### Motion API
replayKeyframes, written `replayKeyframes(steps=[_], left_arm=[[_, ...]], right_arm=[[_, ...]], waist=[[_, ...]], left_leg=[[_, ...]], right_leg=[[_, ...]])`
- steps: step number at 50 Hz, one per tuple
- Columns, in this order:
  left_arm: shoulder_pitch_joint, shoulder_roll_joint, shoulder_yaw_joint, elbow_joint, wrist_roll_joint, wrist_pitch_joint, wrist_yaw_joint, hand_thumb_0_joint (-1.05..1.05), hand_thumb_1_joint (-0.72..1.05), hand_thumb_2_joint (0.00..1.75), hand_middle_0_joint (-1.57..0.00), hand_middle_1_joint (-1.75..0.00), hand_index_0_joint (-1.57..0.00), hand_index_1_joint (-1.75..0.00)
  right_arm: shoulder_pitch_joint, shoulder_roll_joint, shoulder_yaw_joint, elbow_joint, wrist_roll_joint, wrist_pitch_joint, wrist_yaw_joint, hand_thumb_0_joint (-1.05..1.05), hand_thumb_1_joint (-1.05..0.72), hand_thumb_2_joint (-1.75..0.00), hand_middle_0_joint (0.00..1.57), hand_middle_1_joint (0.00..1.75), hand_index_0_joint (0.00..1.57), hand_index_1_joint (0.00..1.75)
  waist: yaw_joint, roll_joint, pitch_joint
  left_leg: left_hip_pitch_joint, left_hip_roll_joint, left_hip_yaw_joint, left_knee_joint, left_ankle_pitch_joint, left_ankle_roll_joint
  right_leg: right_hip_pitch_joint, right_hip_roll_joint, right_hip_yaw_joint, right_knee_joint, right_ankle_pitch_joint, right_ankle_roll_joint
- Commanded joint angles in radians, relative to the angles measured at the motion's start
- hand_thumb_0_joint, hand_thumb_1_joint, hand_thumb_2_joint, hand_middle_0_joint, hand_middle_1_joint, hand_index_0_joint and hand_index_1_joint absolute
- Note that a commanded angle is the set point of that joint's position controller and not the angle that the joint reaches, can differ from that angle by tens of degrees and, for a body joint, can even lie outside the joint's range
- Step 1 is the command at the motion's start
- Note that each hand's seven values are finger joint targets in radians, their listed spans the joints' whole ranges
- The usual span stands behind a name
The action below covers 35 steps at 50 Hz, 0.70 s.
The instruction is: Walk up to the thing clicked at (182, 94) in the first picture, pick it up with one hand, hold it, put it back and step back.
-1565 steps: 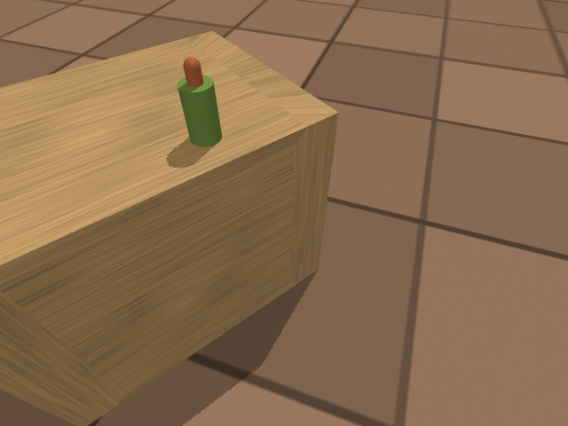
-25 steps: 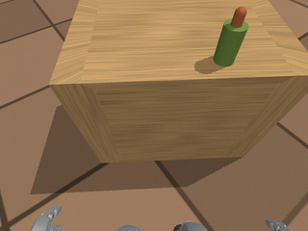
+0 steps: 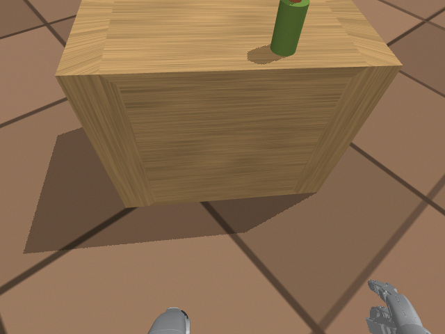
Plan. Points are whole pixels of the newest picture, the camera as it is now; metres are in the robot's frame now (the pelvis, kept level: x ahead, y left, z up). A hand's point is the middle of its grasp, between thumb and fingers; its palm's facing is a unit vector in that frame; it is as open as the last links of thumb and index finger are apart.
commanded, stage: step back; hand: right
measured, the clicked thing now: (290, 16) +0.87 -0.16 +0.09
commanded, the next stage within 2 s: stand in 1.86 s
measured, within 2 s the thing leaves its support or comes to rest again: neither
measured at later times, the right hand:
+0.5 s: hand out of the picture -0.06 -0.30 -0.13, palm faces -0.18 +0.88 -0.43, open 7.4 cm
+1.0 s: hand out of the picture -0.17 -0.35 -0.15, palm faces -0.20 +0.91 -0.38, open 7.4 cm
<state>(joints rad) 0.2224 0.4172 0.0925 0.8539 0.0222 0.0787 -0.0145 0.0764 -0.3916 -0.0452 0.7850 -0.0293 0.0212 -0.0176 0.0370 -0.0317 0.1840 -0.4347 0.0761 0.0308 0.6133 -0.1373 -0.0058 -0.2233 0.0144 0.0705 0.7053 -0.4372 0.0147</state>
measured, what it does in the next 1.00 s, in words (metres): walks backwards: right foot, then left foot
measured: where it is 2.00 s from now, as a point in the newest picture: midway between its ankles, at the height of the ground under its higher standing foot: outside the picture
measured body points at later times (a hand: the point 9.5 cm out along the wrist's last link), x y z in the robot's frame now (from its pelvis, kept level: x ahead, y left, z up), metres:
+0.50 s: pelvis -0.15 -0.04 +0.01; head -0.10 -0.01 +0.45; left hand -0.05 +0.28 -0.11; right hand -0.05 -0.34 -0.10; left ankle -0.14 +0.08 -0.72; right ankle -0.13 -0.18 -0.64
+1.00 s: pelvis -0.27 -0.09 +0.00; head -0.25 -0.10 +0.45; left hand -0.26 +0.25 -0.10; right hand -0.16 -0.40 -0.13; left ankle -0.29 +0.03 -0.72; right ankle -0.24 -0.23 -0.72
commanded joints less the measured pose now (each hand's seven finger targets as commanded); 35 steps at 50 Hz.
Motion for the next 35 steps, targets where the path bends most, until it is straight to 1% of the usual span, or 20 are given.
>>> replayKeyframes(steps=[1, 2, 3, 4, 6, 7, 8, 12, 14, 17, 18, 19, 20, 21, 23, 24, 26, 30, 34, 35], left_arm=[[0.166, 0.208, 0.075, -0.011, 0.028, -0.028, -0.003, 0.0, 0.9, 0.9, -0.2, -0.3, -0.2, -0.3], [0.095, 0.292, 0.091, -0.06, 0.032, -0.032, -0.006, 0.0, 0.9, 0.9, -0.2, -0.3, -0.2, -0.3], [-0.009, 0.364, 0.1, -0.112, 0.039, -0.029, 0.001, 0.0, 0.9, 0.9, -0.2, -0.3, -0.2, -0.3], [-0.085, 0.339, 0.091, -0.132, 0.033, -0.034, 0.006, 0.0, 0.9, 0.9, -0.2, -0.3, -0.2, -0.3], [-0.179, 0.222, 0.056, -0.148, 0.026, -0.04, 0.013, 0.0, 0.9, 0.9, -0.2, -0.3, -0.2, -0.3], [-0.197, 0.194, 0.059, -0.149, 0.027, -0.041, 0.017, 0.0, 0.9, 0.9, -0.2, -0.3, -0.2, -0.3], [-0.173, 0.187, 0.064, -0.151, 0.027, -0.042, 0.018, 0.0, 0.9, 0.9, -0.2, -0.3, -0.2, -0.3], [-0.07, 0.18, 0.06, -0.155, 0.033, -0.041, 0.039, 0.0, 0.9, 0.9, -0.2, -0.3, -0.2, -0.3], [-0.041, 0.178, 0.058, -0.158, 0.025, -0.032, 0.044, 0.0, 0.9, 0.9, -0.2, -0.3, -0.2, -0.3], [-0.067, 0.174, 0.04, -0.171, 0.006, -0.01, 0.035, 0.0, 0.9, 0.9, -0.2, -0.3, -0.2, -0.3], [-0.05, 0.135, 0.028, -0.183, 0.006, -0.006, 0.032, 0.0, 0.9, 0.9, -0.2, -0.3, -0.2, -0.3], [-0.044, 0.101, 0.021, -0.193, -0.005, -0.004, 0.026, 0.0, 0.9, 0.9, -0.2, -0.3, -0.2, -0.3], [-0.127, 0.153, 0.043, -0.206, -0.006, -0.001, 0.036, 0.0, 0.9, 0.9, -0.2, -0.3, -0.2, -0.3], [-0.157, 0.193, 0.05, -0.196, 0.0, 0.003, 0.039, 0.0, 0.9, 0.9, -0.2, -0.3, -0.2, -0.3], [-0.113, 0.169, 0.05, -0.162, -0.012, 0.006, 0.027, 0.0, 0.9, 0.9, -0.2, -0.3, -0.2, -0.3], [-0.074, 0.158, 0.045, -0.151, -0.013, 0.002, 0.026, 0.0, 0.9, 0.9, -0.2, -0.3, -0.2, -0.3], [-0.056, 0.156, 0.047, -0.139, -0.007, -0.001, 0.023, 0.0, 0.9, 0.9, -0.2, -0.3, -0.2, -0.3], [-0.053, 0.126, 0.023, -0.125, -0.002, -0.039, 0.022, 0.0, 0.9, 0.9, -0.2, -0.3, -0.2, -0.3], [0.065, 0.131, 0.029, -0.012, 0.004, -0.075, 0.028, 0.0, 0.9, 0.9, -0.2, -0.3, -0.2, -0.3], [0.073, 0.178, 0.045, 0.002, 0.016, -0.082, 0.029, 0.0, 0.9, 0.9, -0.2, -0.3, -0.2, -0.3]], right_arm=[[0.02, -0.225, -0.071, -0.06, 0.011, 0.011, -0.014, 0.0, -0.9, -0.9, 0.2, 0.3, 0.2, 0.3], [0.039, -0.158, -0.052, -0.07, 0.017, 0.009, -0.022, 0.0, -0.9, -0.9, 0.2, 0.3, 0.2, 0.3], [0.001, -0.212, -0.077, -0.072, 0.009, 0.01, -0.036, 0.0, -0.9, -0.9, 0.2, 0.3, 0.2, 0.3], [0.023, -0.257, -0.09, -0.049, 0.012, 0.009, -0.035, 0.0, -0.9, -0.9, 0.2, 0.3, 0.2, 0.3], [0.094, -0.228, -0.075, 0.0, 0.022, 0.006, -0.026, 0.0, -0.9, -0.9, 0.2, 0.3, 0.2, 0.3], [0.143, -0.199, -0.064, 0.012, 0.024, 0.003, -0.024, 0.0, -0.9, -0.9, 0.2, 0.3, 0.2, 0.3], [0.163, -0.183, -0.056, 0.018, 0.018, -0.003, -0.027, 0.0, -0.9, -0.9, 0.2, 0.3, 0.2, 0.3], [0.133, -0.167, -0.039, -0.014, 0.015, -0.027, -0.03, 0.0, -0.9, -0.9, 0.2, 0.3, 0.2, 0.3], [0.142, -0.155, -0.038, -0.012, 0.004, -0.036, -0.029, 0.0, -0.9, -0.9, 0.2, 0.3, 0.2, 0.3], [0.234, -0.166, -0.054, 0.038, 0.001, -0.042, -0.026, 0.0, -0.9, -0.9, 0.2, 0.3, 0.2, 0.3], [0.224, -0.209, -0.068, 0.033, -0.008, -0.042, -0.027, 0.0, -0.9, -0.9, 0.2, 0.3, 0.2, 0.3], [0.204, -0.303, -0.088, 0.021, -0.016, -0.038, -0.027, 0.0, -0.9, -0.9, 0.2, 0.3, 0.2, 0.3], [0.172, -0.407, -0.098, -0.007, -0.01, -0.033, -0.024, 0.0, -0.9, -0.9, 0.2, 0.3, 0.2, 0.3], [0.122, -0.393, -0.103, -0.011, -0.012, -0.04, -0.035, 0.0, -0.9, -0.9, 0.2, 0.3, 0.2, 0.3], [0.073, -0.282, -0.073, -0.018, -0.013, -0.042, -0.044, 0.0, -0.9, -0.9, 0.2, 0.3, 0.2, 0.3], [0.064, -0.258, -0.063, -0.025, -0.011, -0.041, -0.045, 0.0, -0.9, -0.9, 0.2, 0.3, 0.2, 0.3], [0.095, -0.244, -0.062, -0.015, -0.006, -0.035, -0.039, 0.0, -0.9, -0.9, 0.2, 0.3, 0.2, 0.3], [0.113, -0.236, -0.066, -0.018, -0.012, -0.016, -0.024, 0.0, -0.9, -0.9, 0.2, 0.3, 0.2, 0.3], [0.056, -0.264, -0.07, -0.014, -0.006, 0.016, -0.005, 0.0, -0.9, -0.9, 0.2, 0.3, 0.2, 0.3], [0.071, -0.217, -0.055, -0.017, -0.003, 0.019, -0.003, 0.0, -0.9, -0.9, 0.2, 0.3, 0.2, 0.3]], waist=[[0.011, 0.047, -0.228], [0.006, -0.215, -0.163], [0.045, -0.267, -0.107], [0.005, -0.233, -0.042], [-0.056, -0.104, -0.031], [-0.08, -0.127, -0.063], [-0.065, -0.131, -0.092], [-0.001, -0.196, -0.176], [0.014, -0.19, -0.224], [-0.018, -0.103, -0.269], [-0.004, -0.005, -0.283], [0.007, 0.23, -0.272], [-0.058, 0.279, -0.24], [-0.054, 0.24, -0.199], [-0.009, 0.122, -0.214], [0.008, 0.125, -0.226], [-0.007, 0.125, -0.223], [-0.048, 0.241, -0.241], [-0.006, 0.257, -0.301], [-0.01, 0.151, -0.291]], left_leg=[[-0.064, 0.014, -0.164, -0.004, -0.299, 0.074], [-0.215, -0.172, -0.083, 0.235, -0.431, 0.005], [-0.101, -0.149, -0.144, 0.459, -0.471, -0.02], [-0.029, -0.116, -0.186, 0.55, -0.418, -0.015], [-0.011, -0.186, -0.182, 0.597, -0.306, -0.007], [-0.033, -0.198, -0.165, 0.607, -0.281, -0.008], [-0.044, -0.199, -0.163, 0.605, -0.281, -0.011], [-0.103, -0.122, -0.102, 0.298, -0.376, -0.019], [-0.055, -0.087, -0.066, 0.095, -0.368, -0.008], [0.16, -0.114, -0.009, -0.244, -0.016, 0.013], [0.255, -0.011, -0.156, -0.244, 0.112, 0.045], [0.315, 0.213, -0.468, -0.243, 0.281, 0.143], [0.157, 0.36, -0.614, -0.255, 0.335, 0.315], [0.065, 0.388, -0.65, -0.265, 0.302, 0.34], [0.163, 0.226, -0.347, -0.167, 0.442, 0.271], [0.203, 0.194, -0.271, -0.137, 0.477, 0.244], [0.223, 0.164, -0.237, -0.122, 0.419, 0.229], [0.332, 0.155, -0.21, -0.108, 0.248, 0.242], [0.2, 0.107, -0.15, 0.016, 0.051, 0.172], [0.065, 0.05, -0.125, 0.103, -0.082, 0.125]], right_leg=[[0.108, -0.1, 0.137, -0.313, -0.006, -0.09], [0.008, -0.286, 0.413, -0.41, -0.141, -0.163], [-0.267, -0.447, 0.525, -0.502, -0.16, -0.31], [-0.407, -0.443, 0.502, -0.531, -0.21, -0.307], [-0.342, -0.243, 0.171, -0.416, 0.029, -0.207], [-0.255, -0.2, 0.095, -0.369, 0.143, -0.179], [-0.196, -0.175, 0.065, -0.328, 0.217, -0.158], [0.132, -0.249, 0.096, -0.221, 0.535, -0.211], [0.224, -0.267, 0.098, -0.134, 0.667, -0.207], [0.129, -0.207, 0.039, 0.017, 0.586, -0.144], [-0.002, -0.163, 0.021, 0.074, 0.417, -0.105], [-0.228, -0.019, -0.066, 0.24, 0.056, -0.049], [-0.221, 0.024, 0.014, 0.406, -0.223, -0.022], [-0.187, -0.006, 0.112, 0.527, -0.216, -0.023], [-0.234, 0.046, 0.15, 0.608, -0.118, -0.028], [-0.266, 0.063, 0.138, 0.604, -0.091, -0.031], [-0.263, 0.075, 0.099, 0.56, -0.078, -0.013], [-0.212, 0.009, -0.003, 0.156, -0.084, 0.014], [0.067, 0.027, -0.11, -0.318, 0.144, -0.022], [0.144, -0.006, 0.005, -0.303, 0.143, -0.043]])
